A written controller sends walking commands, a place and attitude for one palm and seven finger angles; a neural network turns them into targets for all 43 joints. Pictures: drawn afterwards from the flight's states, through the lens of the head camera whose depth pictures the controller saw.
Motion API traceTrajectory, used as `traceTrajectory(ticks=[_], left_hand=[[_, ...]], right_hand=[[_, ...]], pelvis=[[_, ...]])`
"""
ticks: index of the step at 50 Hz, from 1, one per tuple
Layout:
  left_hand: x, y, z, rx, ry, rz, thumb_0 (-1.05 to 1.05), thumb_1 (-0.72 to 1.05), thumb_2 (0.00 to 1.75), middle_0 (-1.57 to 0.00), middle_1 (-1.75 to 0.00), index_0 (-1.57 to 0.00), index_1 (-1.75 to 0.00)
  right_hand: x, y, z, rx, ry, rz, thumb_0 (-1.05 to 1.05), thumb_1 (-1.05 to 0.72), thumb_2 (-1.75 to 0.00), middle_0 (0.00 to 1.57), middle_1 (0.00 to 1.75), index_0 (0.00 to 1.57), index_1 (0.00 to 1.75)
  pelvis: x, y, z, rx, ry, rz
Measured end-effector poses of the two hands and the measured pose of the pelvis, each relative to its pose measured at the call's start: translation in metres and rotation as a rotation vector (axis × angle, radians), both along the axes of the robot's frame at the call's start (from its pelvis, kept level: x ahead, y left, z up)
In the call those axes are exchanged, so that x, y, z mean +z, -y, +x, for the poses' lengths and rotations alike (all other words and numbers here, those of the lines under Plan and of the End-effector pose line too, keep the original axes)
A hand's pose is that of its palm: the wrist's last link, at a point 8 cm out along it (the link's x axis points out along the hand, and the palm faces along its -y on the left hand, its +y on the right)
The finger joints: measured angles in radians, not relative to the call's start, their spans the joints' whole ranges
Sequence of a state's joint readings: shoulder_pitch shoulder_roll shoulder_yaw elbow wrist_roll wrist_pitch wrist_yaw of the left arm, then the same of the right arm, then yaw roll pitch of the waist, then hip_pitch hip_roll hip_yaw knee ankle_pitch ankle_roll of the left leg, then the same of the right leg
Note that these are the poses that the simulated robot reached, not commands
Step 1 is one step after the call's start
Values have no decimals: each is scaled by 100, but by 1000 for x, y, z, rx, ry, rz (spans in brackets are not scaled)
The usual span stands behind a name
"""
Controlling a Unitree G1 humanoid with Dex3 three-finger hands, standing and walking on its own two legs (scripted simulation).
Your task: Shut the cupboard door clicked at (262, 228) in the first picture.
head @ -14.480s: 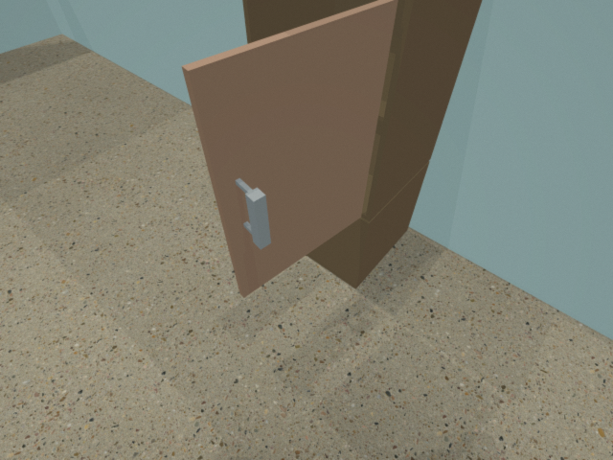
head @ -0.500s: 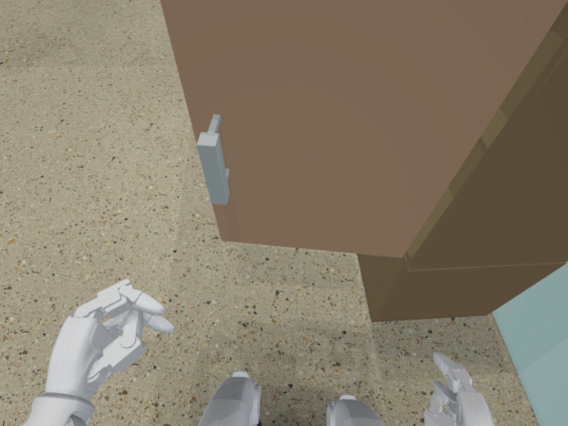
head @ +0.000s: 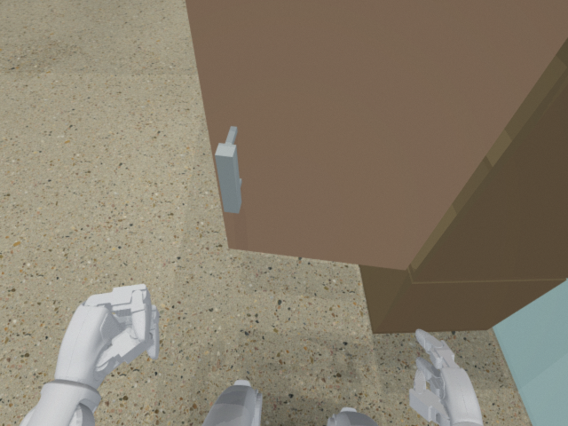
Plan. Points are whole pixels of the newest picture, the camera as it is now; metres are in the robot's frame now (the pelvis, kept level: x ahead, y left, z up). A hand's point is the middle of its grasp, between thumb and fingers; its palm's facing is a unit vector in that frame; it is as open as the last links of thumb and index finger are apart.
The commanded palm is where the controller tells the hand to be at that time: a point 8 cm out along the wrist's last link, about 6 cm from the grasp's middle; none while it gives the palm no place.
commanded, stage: raise the hand and make a fist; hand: left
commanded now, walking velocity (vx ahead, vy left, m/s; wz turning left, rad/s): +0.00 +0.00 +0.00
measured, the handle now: (232, 170) +0.49 +0.13 +0.06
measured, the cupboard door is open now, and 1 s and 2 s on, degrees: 81 81 81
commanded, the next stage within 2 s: bring the fist close to the handle in 0.48 s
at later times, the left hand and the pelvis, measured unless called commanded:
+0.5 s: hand (165, 329) +0.22 +0.17 +0.06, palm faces -0.04 -1.00 -0.04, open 3.1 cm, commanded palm +0.21 +0.22 +0.06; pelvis +0.01 -0.02 +0.00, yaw +0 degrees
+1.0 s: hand (204, 277) +0.29 +0.13 +0.06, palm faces -0.08 -1.00 -0.03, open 3.1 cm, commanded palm +0.28 +0.19 +0.06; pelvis +0.01 -0.02 +0.00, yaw +0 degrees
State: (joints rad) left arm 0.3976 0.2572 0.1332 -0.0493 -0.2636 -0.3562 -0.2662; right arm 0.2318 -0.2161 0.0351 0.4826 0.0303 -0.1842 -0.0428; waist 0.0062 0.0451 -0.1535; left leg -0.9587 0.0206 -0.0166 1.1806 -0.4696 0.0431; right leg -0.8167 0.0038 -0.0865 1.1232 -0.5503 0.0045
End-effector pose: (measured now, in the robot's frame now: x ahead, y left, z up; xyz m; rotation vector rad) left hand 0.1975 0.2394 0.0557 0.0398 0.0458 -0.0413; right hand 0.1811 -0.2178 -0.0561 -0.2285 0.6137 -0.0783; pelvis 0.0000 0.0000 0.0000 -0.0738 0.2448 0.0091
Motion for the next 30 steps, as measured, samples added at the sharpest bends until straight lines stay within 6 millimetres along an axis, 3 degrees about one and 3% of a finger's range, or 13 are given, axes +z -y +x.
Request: traceTrajectory(ticks=[13, 30], left_hand=[[4, 8, 9, -6, -2, 5, 1, 90, 90, -130, -150, -129, -150], [4, 21, 8, 1, 7, 7, 1, 90, 90, -130, -150, -130, -150]], right_hand=[[-8, 26, -21, -66, -56, -14, 2, -90, -90, 21, 30, 21, 30], [-7, 33, -4, -64, -12, 10, 2, -90, -90, 21, 30, 21, 30]], pelvis=[[3, 7, 4, -7, -2, 14], [1, 18, 6, -7, -5, 27]])
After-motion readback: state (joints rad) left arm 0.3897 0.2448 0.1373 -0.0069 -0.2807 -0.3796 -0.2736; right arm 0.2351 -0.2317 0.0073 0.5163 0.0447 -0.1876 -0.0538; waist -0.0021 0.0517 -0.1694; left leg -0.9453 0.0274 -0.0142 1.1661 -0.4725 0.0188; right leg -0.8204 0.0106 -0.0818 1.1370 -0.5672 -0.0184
